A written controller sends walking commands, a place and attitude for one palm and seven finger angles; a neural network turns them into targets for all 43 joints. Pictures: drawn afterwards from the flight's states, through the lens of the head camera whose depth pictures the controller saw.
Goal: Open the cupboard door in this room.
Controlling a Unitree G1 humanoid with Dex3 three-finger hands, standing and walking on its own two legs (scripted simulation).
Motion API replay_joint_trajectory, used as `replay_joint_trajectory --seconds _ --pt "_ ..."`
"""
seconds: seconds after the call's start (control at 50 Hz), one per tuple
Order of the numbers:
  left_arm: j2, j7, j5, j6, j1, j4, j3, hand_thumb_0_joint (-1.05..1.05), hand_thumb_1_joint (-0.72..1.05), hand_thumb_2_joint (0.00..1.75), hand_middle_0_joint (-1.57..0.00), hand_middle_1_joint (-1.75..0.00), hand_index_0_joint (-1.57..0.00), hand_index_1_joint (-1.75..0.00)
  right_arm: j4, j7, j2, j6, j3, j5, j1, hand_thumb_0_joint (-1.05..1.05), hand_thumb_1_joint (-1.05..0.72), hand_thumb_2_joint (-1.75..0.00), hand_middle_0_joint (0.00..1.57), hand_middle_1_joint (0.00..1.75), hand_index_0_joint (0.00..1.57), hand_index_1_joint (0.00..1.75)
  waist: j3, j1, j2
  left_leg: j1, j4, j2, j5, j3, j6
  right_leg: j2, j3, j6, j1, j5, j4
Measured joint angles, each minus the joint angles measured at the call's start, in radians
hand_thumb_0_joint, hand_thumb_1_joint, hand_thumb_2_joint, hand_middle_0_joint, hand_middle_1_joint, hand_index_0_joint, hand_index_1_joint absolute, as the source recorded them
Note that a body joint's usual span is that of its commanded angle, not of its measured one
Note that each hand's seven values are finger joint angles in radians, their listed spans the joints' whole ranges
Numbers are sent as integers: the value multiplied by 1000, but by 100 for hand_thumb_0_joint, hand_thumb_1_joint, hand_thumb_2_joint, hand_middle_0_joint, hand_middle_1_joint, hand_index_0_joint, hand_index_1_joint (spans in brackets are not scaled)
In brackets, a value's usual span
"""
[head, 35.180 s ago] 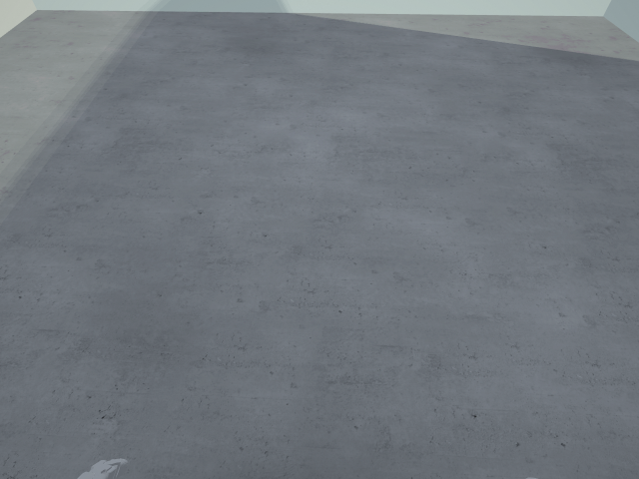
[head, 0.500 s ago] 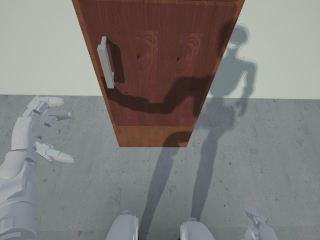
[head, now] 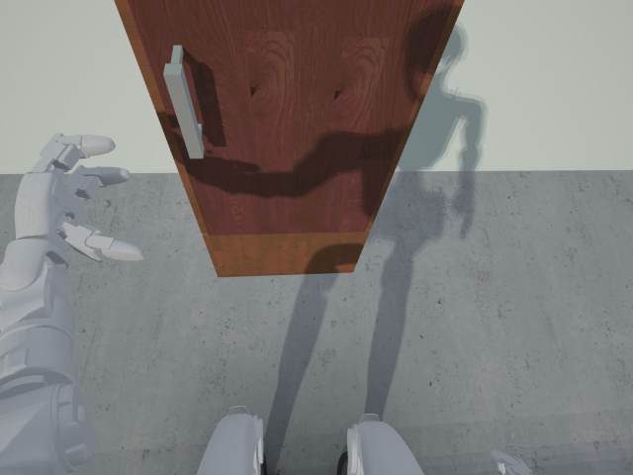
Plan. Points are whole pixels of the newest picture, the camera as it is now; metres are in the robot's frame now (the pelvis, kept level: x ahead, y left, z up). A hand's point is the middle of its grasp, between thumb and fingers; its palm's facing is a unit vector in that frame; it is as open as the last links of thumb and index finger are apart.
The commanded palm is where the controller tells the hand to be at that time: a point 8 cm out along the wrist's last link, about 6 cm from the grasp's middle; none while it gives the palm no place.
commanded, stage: move the hooked fingers beside the handle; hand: left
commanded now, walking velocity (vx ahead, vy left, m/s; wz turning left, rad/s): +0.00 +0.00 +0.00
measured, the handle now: (187, 106) +0.59 +0.19 +0.05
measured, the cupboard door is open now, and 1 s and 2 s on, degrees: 0 0 0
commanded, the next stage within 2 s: slide the fingers in behind the handle in 1.46 s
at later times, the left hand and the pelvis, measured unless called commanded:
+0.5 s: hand (137, 151) +0.50 +0.24 +0.05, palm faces +0.06 -1.00 -0.02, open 14.0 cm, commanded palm +0.50 +0.28 +0.05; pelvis +0.00 +0.00 -0.01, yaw -1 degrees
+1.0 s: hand (143, 139) +0.53 +0.24 +0.04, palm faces +0.07 -1.00 -0.02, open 13.9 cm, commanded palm +0.52 +0.27 +0.05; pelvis +0.00 +0.00 -0.02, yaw -2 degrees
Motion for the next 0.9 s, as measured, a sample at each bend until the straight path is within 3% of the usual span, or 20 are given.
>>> replay_joint_trajectory --seconds 0.16,0.36,0.68,0.78,0.9 --pt "21 22 30 -6 -100 80 1 -1 -50 30 -30 -120 -30 -120 5 9 2 32 5 -7 6 1 -90 -90 20 30 21 30 2 -16 4 -32 15 2 -2 1 2 2 2 2 -32 1 12" --pt "78 56 71 -11 -225 180 19 -1 -50 30 -30 -120 -30 -120 9 13 -1 60 18 -19 20 1 -90 -90 20 30 21 30 7 -53 10 -87 41 7 -5 -5 2 7 -1 1 -85 -1 35" --pt "190 89 142 34 -414 287 52 -1 -50 30 -30 -120 -30 -120 -2 23 -12 95 36 -37 48 1 -90 -90 20 30 21 30 19 -116 25 -186 82 21 -12 -16 -1 21 -8 -3 -179 -2 66" --pt "205 84 145 42 -427 287 68 -1 -49 30 -30 -120 -31 -120 -12 31 -10 111 39 -39 62 1 -90 -90 20 30 21 30 21 -122 28 -199 86 25 -15 -14 -1 25 -6 -3 -193 -2 67" --pt "199 79 140 53 -383 257 75 -1 -49 30 -30 -120 -31 -121 -15 38 -3 124 40 -36 71 1 -90 -90 20 30 21 30 26 -112 28 -187 75 28 -15 -8 0 28 0 -1 -185 1 56"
